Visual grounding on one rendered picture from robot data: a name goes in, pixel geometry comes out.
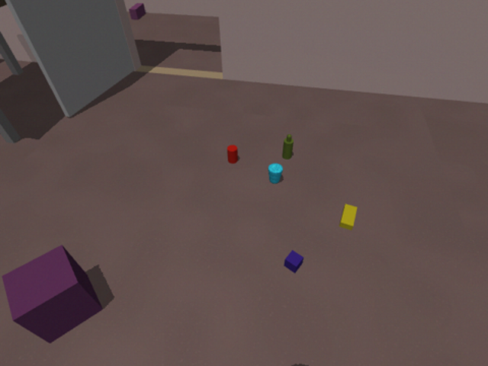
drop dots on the table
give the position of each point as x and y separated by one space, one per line
6 129

